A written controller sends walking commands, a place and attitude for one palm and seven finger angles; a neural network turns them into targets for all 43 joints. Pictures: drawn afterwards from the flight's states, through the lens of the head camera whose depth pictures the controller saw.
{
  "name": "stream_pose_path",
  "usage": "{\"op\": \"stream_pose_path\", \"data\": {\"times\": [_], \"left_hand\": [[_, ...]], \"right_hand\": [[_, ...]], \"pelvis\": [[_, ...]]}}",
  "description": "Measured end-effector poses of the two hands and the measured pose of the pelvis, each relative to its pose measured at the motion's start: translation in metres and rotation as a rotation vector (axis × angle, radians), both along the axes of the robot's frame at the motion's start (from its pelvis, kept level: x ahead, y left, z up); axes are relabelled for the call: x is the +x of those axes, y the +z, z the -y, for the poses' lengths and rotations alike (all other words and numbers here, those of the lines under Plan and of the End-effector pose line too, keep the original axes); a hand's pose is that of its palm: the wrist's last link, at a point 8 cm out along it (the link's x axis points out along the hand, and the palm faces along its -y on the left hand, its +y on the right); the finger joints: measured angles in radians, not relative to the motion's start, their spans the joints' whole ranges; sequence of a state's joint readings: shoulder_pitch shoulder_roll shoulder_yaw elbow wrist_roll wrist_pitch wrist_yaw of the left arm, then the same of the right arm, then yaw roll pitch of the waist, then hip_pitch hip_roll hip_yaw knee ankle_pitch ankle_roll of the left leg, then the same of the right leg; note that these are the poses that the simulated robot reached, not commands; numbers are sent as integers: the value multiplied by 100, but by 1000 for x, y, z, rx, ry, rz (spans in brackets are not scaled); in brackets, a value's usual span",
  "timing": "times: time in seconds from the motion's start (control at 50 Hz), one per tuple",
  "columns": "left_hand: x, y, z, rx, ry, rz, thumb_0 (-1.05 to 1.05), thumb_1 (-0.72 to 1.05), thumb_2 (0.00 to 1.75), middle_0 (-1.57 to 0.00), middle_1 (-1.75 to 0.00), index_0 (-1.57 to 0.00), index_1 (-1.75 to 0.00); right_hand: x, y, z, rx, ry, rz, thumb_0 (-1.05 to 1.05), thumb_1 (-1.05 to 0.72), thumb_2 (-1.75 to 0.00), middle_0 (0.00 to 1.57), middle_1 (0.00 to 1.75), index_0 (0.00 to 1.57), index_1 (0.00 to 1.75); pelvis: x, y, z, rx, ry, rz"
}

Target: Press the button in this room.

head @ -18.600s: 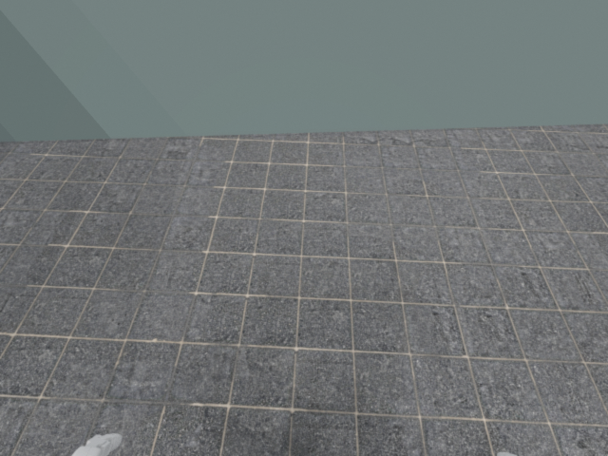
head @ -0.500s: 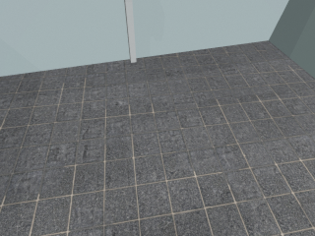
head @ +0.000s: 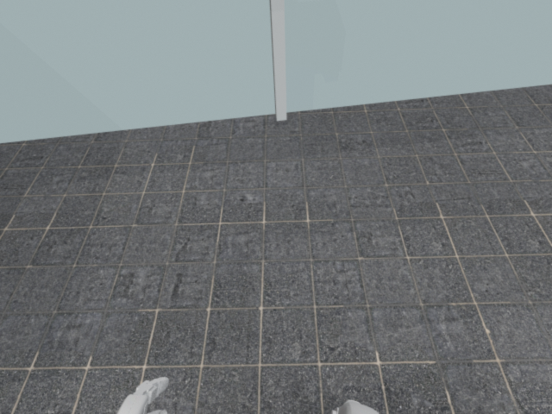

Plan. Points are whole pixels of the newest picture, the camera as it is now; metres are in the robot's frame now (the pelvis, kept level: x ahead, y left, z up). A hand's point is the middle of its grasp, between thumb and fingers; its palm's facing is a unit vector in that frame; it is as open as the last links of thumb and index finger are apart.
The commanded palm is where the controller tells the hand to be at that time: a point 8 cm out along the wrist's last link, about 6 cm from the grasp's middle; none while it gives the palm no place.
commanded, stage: turn or walk to find it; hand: left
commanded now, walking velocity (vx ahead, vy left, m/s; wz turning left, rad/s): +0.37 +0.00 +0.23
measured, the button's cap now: out of the picture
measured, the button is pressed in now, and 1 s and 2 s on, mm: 0 0 0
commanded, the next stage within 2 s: stand and wait in 0.78 s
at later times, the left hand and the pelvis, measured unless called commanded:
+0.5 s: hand out of the picture +0.14 +0.23 -0.16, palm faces +0.15 -0.98 -0.15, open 7.4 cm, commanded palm none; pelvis +0.20 +0.06 +0.02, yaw +5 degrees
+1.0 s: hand (215, 224) +0.51 +0.17 -0.14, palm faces +0.04 -0.97 -0.23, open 7.4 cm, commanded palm none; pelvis +0.41 -0.01 +0.01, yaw +3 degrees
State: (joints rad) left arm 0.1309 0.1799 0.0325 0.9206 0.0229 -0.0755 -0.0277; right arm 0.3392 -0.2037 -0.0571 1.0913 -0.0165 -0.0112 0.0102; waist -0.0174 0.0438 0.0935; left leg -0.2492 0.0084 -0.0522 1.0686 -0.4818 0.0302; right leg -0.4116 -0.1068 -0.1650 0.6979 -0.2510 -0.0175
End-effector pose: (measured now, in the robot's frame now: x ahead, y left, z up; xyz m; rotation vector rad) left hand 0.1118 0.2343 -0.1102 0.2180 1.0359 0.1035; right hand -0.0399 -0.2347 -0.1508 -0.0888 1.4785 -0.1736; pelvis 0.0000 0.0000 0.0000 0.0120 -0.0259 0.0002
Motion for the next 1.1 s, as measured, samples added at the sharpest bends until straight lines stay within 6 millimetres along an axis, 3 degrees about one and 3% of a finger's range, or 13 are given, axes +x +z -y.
{"op": "stream_pose_path", "data": {"times": [0.1,0.18,0.32,0.4,0.48,0.64,0.74,0.86,0.9,0.94,1.0,1.1], "left_hand": [[-26,1,7,-5,104,-136,0,92,89,-21,-30,-20,-30],[-47,0,4,-18,171,-255,0,93,89,-21,-30,-20,-30],[-66,-16,-4,-89,294,-414,1,91,89,-20,-30,-20,-30],[-55,-32,-18,-123,311,-505,1,91,89,-20,-30,-20,-30],[1,-24,-37,-111,271,-472,1,91,89,-20,-30,-20,-30],[167,-1,-63,-61,202,-205,1,91,89,-20,-30,-19,-30],[264,8,-56,-34,134,-110,1,91,89,-20,-29,-19,-30],[371,5,-23,7,40,-39,1,91,89,-20,-29,-19,-30],[391,1,-11,18,41,-10,1,91,89,-20,-30,-19,-30],[395,1,0,13,52,-23,1,91,89,-20,-30,-19,-30],[387,3,15,0,79,-88,0,91,89,-20,-30,-20,-30],[377,10,12,26,144,-152,-2,95,89,-21,-30,-20,-30]], "right_hand": [[92,18,17,-24,65,122,1,-91,-90,20,30,20,30],[166,35,12,-30,114,218,1,-92,-90,20,30,19,30],[284,44,-31,-22,249,306,1,-91,-90,20,30,19,30],[333,38,-61,-28,270,373,1,-91,-90,20,30,20,30],[342,41,-73,-33,198,362,0,-93,-90,20,30,20,30],[328,44,-56,-63,132,182,-1,-94,-90,20,30,20,30],[319,34,-52,-27,62,59,0,-93,-90,20,30,20,30],[330,9,-38,34,-13,-75,1,-91,-90,20,30,20,30],[345,0,-29,51,-12,-109,1,-91,-90,20,30,20,30],[370,-1,-20,49,-1,-99,1,-91,-90,20,30,20,30],[419,2,-6,35,32,-27,1,-91,-90,20,30,20,30],[496,14,6,17,85,115,1,-91,-90,20,30,20,30]], "pelvis": [[36,15,5,-8,33,3],[69,24,4,-15,59,-6],[130,19,-20,-40,101,-3],[165,5,-43,-30,95,6],[193,15,-55,-27,83,6],[257,29,-58,2,87,-10],[303,26,-46,19,71,-10],[369,7,-16,33,49,-6],[386,0,-4,31,49,4],[397,2,3,28,55,15],[412,11,10,25,54,19],[432,21,18,15,57,2]]}}
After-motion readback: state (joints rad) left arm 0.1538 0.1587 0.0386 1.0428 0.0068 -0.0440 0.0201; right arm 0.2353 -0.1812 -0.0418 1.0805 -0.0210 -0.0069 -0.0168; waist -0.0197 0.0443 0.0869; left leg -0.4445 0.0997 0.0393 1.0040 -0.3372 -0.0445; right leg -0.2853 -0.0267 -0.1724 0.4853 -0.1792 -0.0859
